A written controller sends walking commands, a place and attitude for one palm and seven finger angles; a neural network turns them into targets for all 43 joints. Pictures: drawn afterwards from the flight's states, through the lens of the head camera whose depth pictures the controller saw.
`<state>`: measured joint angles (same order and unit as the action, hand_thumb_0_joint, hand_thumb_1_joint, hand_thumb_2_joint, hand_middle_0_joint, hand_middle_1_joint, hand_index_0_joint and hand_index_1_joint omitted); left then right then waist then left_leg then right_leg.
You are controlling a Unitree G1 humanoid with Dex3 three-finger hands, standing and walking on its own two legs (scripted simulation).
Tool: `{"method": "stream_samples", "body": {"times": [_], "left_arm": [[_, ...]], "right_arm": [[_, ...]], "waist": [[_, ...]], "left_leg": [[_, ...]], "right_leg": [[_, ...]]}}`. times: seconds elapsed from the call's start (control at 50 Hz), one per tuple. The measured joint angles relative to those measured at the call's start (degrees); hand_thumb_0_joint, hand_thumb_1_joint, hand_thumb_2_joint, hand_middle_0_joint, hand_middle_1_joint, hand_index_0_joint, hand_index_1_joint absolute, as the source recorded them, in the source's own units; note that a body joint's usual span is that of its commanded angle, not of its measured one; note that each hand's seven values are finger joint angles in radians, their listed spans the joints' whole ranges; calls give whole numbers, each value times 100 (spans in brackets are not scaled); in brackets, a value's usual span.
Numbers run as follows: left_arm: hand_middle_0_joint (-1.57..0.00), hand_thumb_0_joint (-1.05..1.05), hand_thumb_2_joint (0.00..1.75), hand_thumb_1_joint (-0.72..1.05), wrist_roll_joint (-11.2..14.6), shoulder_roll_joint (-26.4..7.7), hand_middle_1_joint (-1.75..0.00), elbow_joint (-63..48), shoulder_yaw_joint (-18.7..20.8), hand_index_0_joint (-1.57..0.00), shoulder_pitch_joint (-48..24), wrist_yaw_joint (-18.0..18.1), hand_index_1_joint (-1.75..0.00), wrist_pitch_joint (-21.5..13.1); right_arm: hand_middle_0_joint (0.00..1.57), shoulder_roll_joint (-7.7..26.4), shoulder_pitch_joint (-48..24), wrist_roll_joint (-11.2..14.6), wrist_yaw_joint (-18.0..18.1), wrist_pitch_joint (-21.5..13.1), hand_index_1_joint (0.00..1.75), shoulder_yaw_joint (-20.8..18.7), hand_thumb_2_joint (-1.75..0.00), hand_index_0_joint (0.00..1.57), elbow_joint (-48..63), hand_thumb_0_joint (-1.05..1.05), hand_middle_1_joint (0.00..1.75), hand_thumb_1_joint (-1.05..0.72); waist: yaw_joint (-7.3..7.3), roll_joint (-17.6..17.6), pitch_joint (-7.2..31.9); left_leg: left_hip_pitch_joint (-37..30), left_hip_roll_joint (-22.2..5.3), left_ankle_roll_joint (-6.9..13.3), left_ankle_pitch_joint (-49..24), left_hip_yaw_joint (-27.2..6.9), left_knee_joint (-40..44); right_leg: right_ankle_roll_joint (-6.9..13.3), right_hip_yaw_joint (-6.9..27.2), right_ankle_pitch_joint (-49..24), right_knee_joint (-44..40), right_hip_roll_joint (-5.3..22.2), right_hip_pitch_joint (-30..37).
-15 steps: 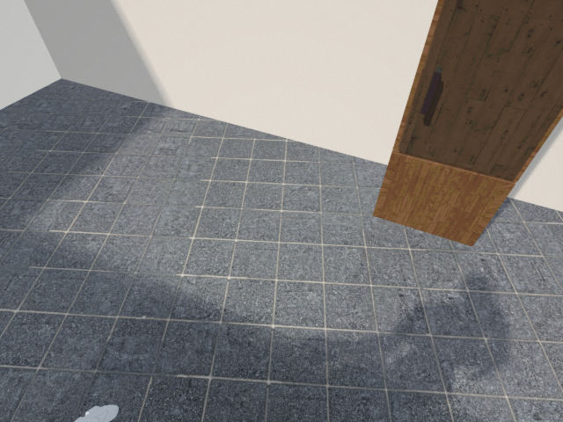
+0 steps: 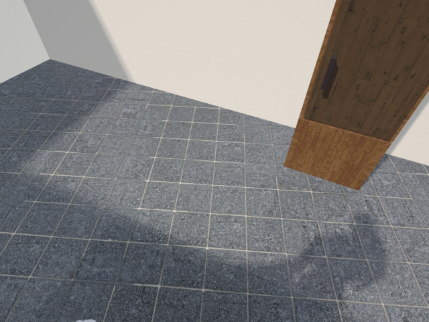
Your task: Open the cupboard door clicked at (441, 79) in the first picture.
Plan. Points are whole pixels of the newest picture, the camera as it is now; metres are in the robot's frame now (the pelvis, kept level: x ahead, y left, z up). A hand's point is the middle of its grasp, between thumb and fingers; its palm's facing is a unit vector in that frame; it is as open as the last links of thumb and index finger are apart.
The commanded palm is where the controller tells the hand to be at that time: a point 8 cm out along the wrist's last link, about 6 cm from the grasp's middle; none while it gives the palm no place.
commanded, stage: stand and wait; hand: left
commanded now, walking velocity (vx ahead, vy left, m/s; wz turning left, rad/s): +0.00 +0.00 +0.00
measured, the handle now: (328, 71) +1.14 -0.44 -0.07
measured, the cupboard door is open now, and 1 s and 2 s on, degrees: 0 0 0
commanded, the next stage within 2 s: look at it before walking up in 0.52 s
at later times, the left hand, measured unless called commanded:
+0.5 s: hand out of the picture +0.07 +0.25 -0.15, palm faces -0.03 -0.94 -0.34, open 7.4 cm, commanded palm none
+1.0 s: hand out of the picture +0.07 +0.25 -0.15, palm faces -0.03 -0.94 -0.33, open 7.4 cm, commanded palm none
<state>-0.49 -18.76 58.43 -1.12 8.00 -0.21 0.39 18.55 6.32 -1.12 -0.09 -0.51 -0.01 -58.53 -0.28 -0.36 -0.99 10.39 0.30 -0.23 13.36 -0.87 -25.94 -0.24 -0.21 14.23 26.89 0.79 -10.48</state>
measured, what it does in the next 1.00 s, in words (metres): stands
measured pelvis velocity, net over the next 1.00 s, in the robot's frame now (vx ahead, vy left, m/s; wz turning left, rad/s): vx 0.00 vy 0.00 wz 0.00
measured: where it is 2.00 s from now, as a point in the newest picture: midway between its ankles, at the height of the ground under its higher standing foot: outside the picture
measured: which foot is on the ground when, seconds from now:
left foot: down 0.00-1.00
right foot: down 0.00-1.00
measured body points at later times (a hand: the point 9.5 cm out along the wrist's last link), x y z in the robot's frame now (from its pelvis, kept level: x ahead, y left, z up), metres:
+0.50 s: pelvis -0.01 +0.00 +0.00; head -0.01 +0.00 +0.45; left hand +0.07 +0.30 -0.13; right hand +0.07 -0.30 -0.13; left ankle +0.01 +0.12 -0.74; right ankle +0.00 -0.12 -0.74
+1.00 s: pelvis +0.00 +0.00 +0.01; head +0.00 +0.00 +0.46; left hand +0.07 +0.30 -0.13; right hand +0.08 -0.30 -0.13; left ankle +0.01 +0.12 -0.74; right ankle +0.00 -0.12 -0.74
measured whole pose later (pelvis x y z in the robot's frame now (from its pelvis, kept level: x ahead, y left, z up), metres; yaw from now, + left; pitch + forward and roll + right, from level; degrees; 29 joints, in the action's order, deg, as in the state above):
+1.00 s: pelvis +0.00 +0.00 +0.01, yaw +0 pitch -2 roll +0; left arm -0.6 -19.6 62.3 -0.7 7.7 -0.2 0.1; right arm 19.4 6.4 -0.7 -0.1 -0.6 -0.1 -63.5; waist -0.2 -0.3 -2.2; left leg 8.5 0.1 -0.4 10.9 -0.8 -21.4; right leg -0.3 -0.2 11.7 22.3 0.6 -8.6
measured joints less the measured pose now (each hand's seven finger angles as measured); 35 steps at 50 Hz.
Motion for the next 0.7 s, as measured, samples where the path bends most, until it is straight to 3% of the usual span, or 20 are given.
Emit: {"method": "stream_samples", "body": {"times": [0.7], "left_arm": [[-21,1,90,90,-4,-78,-30,354,38,-20,-54,5,-30,-34]], "right_arm": [[20,64,50,37,-6,-15,30,-16,-89,21,-486,1,30,-91]], "waist": [[29,-3,-64]], "left_leg": [[-125,-13,-4,-222,6,353]], "right_leg": [[-7,5,-239,-375,-11,131]]}}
